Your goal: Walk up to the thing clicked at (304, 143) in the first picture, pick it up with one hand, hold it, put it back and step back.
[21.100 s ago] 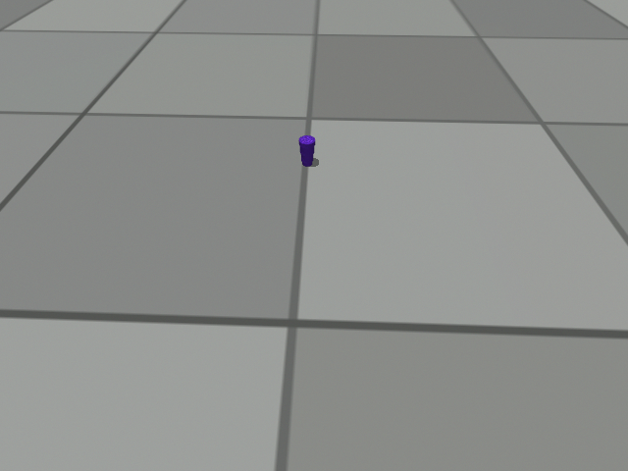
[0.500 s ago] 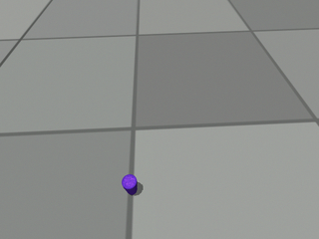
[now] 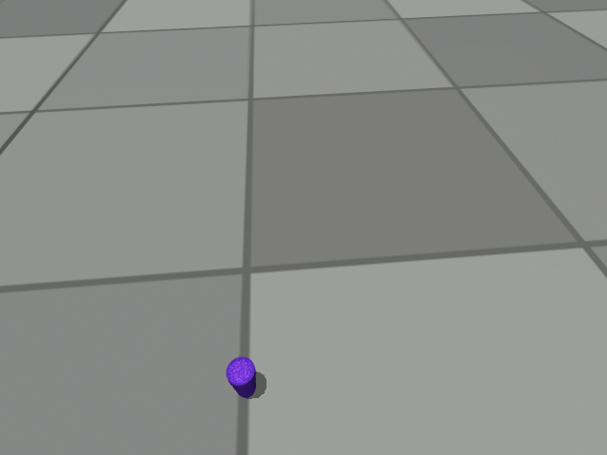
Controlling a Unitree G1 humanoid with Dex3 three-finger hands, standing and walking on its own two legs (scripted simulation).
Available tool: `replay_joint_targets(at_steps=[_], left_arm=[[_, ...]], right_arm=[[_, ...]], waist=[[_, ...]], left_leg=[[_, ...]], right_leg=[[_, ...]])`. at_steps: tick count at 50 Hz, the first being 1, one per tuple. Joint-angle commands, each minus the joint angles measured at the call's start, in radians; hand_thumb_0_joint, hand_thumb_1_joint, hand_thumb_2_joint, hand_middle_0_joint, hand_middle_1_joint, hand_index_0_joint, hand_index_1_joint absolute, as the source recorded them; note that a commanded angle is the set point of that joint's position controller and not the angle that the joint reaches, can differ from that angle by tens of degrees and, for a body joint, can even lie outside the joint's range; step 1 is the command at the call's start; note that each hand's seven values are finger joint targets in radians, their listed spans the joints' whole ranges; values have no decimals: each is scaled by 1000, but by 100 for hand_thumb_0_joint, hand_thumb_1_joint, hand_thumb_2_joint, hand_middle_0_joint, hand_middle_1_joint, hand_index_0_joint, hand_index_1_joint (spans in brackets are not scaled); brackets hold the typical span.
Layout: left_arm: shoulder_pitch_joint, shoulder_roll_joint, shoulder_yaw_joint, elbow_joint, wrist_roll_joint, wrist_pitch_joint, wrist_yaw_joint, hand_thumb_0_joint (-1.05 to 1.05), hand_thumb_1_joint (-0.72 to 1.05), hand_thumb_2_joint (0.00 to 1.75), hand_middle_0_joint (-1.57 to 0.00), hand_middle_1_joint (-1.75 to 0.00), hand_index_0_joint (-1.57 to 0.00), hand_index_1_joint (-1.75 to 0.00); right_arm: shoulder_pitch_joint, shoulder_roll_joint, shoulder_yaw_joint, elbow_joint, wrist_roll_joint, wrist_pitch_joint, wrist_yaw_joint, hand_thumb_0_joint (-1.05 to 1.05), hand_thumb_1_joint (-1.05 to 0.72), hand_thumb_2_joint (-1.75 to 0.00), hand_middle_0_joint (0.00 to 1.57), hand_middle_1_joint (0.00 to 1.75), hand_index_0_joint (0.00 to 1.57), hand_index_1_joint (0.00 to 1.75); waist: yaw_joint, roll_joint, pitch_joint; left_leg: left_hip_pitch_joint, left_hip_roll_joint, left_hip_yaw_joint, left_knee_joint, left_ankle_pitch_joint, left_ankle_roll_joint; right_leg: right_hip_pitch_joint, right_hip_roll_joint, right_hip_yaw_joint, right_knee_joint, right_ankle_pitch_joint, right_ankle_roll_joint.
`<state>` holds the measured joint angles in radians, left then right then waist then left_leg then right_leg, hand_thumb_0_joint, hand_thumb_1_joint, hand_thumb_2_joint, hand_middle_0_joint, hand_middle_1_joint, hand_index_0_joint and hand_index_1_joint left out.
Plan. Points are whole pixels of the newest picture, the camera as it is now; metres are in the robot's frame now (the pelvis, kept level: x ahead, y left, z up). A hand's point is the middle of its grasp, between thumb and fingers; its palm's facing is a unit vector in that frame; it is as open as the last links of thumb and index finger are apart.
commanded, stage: walk up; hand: left
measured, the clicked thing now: (243, 380) +0.49 +0.20 -0.69
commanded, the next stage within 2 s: stand in 1.98 s
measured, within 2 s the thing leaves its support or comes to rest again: neither
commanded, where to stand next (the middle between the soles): +0.16 -0.01 m, yaw +0 degrees
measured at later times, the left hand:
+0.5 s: hand out of the picture +0.09 +0.34 -0.19, palm faces -0.12 -0.94 -0.33, open 7.4 cm
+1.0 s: hand out of the picture +0.03 +0.32 -0.14, palm faces -0.04 -0.88 -0.48, open 7.4 cm
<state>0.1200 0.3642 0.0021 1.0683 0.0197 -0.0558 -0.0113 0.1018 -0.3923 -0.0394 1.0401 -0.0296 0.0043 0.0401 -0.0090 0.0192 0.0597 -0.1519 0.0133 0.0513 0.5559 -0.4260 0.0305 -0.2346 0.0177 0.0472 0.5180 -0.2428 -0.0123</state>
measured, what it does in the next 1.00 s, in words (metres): steps on the spot: left foot, then right foot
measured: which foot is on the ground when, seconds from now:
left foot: down 0.00-0.00, up 0.02-0.18, down 0.20-0.68, up 0.70-1.00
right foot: down 0.00-0.24, up 0.26-0.64, down 0.66-1.00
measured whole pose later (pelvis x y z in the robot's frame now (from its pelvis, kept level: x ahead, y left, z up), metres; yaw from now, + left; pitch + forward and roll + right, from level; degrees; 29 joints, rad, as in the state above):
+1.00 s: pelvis +0.02 +0.02 -0.01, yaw -3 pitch -2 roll -2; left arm 0.40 0.41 0.08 0.92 0.03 -0.07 0.00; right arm 0.32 -0.43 -0.08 0.88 -0.04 0.03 0.07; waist 0.02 0.09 0.08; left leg -0.52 0.02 -0.11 0.93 -0.34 -0.02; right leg -0.13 -0.05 -0.05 0.59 -0.42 0.04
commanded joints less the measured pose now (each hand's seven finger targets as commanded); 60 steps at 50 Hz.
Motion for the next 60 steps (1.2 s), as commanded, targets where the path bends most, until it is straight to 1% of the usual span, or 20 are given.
replay_joint_targets(at_steps=[1,7,9,11,12,14,22,27,32,33,34,36,39,46,51,53,55,56,57,60], left_arm=[[123,378,119,-58,20,-26,35,0,90,90,-20,-30,-20,-30],[-34,270,89,-142,16,-16,17,0,90,90,-20,-30,-20,-30],[-107,215,75,-167,-8,33,11,0,90,90,-20,-30,-20,-30],[-97,216,90,-247,-4,85,4,0,90,90,-20,-30,-20,-30],[-39,196,93,-248,2,109,10,0,90,90,-20,-30,-20,-30],[86,265,112,-211,0,155,16,0,90,90,-20,-30,-20,-30],[152,291,162,-270,36,164,-45,0,90,90,-20,-30,-20,-30],[146,276,150,-249,15,132,-67,0,90,90,-20,-30,-20,-30],[369,246,170,-132,12,95,-53,0,90,90,-20,-30,-20,-30],[390,281,180,-124,28,93,-44,0,90,90,-20,-30,-20,-30],[364,348,198,-154,45,95,-37,0,90,90,-20,-30,-20,-30],[118,422,188,-275,45,85,-29,0,90,90,-20,-30,-20,-30],[92,347,173,-253,21,29,-4,0,90,90,-20,-30,-20,-30],[254,351,171,-226,7,-50,42,0,90,90,-20,-30,-20,-30],[147,304,133,-269,-5,-21,35,0,90,90,-20,-30,-20,-30],[135,253,113,-276,-19,22,32,0,90,90,-20,-30,-20,-30],[148,151,87,-319,-33,49,34,0,90,90,-20,-30,-20,-30],[167,183,95,-319,-42,73,46,0,90,90,-20,-30,-20,-30],[154,221,94,-289,-35,98,57,0,90,90,-20,-30,-20,-30],[155,262,129,-291,-18,126,38,0,90,90,-20,-30,-20,-30]], right_arm=[[-58,-217,-70,-134,-26,-6,21,0,-90,-90,20,30,20,30],[68,-157,-63,-90,6,-39,8,0,-90,-90,20,30,20,30],[154,-177,-74,-35,17,-56,-28,0,-90,-90,20,30,20,30],[264,-304,-106,-25,6,-43,-85,0,-90,-90,20,30,20,30],[247,-352,-113,-46,6,-46,-102,0,-90,-90,20,30,20,30],[127,-393,-130,-112,13,-41,-119,0,-90,-90,20,30,20,30],[218,-338,-143,-170,11,-75,-145,0,-90,-90,20,30,20,30],[199,-370,-141,-210,-11,-85,-105,0,-90,-90,20,30,20,30],[77,-323,-114,-249,-40,-29,-70,0,-90,-90,20,30,20,30],[104,-254,-92,-254,-33,-21,-77,0,-90,-90,20,30,20,30],[137,-180,-65,-264,-7,-23,-82,0,-90,-90,20,30,20,30],[67,-288,-100,-260,20,-38,-99,0,-90,-90,20,30,20,30],[190,-269,-97,-195,27,-40,-61,0,-90,-90,20,30,20,30],[154,-235,-106,-283,-20,-6,22,0,-90,-90,20,30,20,30],[147,-188,-87,-254,23,-35,-1,0,-90,-90,20,30,20,30],[262,-211,-97,-190,31,-51,-30,0,-90,-90,20,30,20,30],[389,-336,-121,-181,16,-68,-75,0,-90,-90,20,30,20,30],[375,-393,-119,-209,44,-70,-83,0,-90,-90,20,30,20,30],[274,-384,-119,-223,55,-69,-90,0,-90,-90,20,30,20,30],[180,-311,-102,-244,42,-53,-130,0,-90,-90,20,30,20,30]], waist=[[71,-129,33],[-5,-229,-51],[-69,-171,-49],[-89,-27,-10],[-55,74,-30],[-12,56,-36],[16,100,-132],[-14,269,-105],[112,175,-7],[124,-36,19],[125,-327,63],[77,-200,209],[12,-89,132],[47,-112,90],[37,-268,45],[-25,-138,-19],[-85,110,-176],[-71,128,-259],[-30,20,-241],[14,-69,-145]], left_leg=[[-434,32,-128,247,-129,21],[-152,24,-63,65,0,-21],[90,-20,-23,-117,357,-52],[60,136,-212,-137,535,13],[18,311,-400,-196,621,93],[-164,458,-532,-250,430,231],[79,300,-304,-118,267,142],[-22,268,-280,-207,-247,165],[-487,166,-92,-8,-338,96],[-585,93,-19,174,-380,51],[-667,-17,58,470,-320,-3],[-562,1,-168,614,-113,-18],[-546,-3,-200,595,74,-17],[-605,43,-261,435,103,-48],[-218,1,-25,100,167,-22],[12,-94,73,-29,449,-12],[258,180,-334,21,1021,100],[188,400,-649,-54,1168,263],[64,440,-703,-69,969,314],[3,301,-408,14,909,196]], right_leg=[[181,-375,583,-346,-586,-241],[35,-221,198,-219,-27,-170],[-161,-100,31,13,201,-79],[-289,33,29,304,55,-20],[-322,51,88,445,-347,-5],[-202,16,159,705,-344,4],[-413,12,216,841,-153,24],[-293,-43,57,481,-256,33],[187,-9,-121,58,-232,-7],[227,1,-87,-17,-260,-15],[81,-197,284,-205,-578,-97],[-275,-405,619,-433,-861,-241],[-62,-273,336,-265,-490,-176],[185,-362,228,-172,-34,-208],[19,-257,-45,48,535,-132],[-61,-141,-129,357,450,-76],[-304,-16,-58,700,-140,6],[-286,28,49,806,-396,13],[-239,-46,126,835,-379,-1],[-311,-60,172,868,-303,-7]])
